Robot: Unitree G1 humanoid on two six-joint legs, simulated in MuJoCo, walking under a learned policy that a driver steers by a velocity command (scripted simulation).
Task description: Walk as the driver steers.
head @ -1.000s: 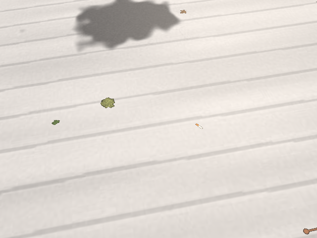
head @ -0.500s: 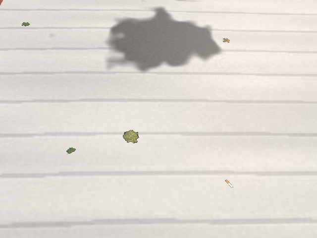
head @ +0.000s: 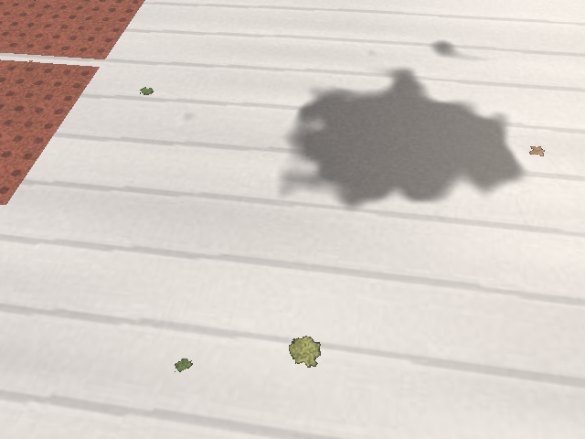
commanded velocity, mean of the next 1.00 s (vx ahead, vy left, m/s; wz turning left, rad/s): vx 0.21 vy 0.00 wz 0.02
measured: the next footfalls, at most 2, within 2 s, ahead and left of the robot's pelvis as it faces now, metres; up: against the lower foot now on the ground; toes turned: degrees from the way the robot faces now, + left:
left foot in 0.24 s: +0.29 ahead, +0.11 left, +0.00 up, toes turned +3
right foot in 0.66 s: +0.30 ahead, -0.08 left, +0.00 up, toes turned -1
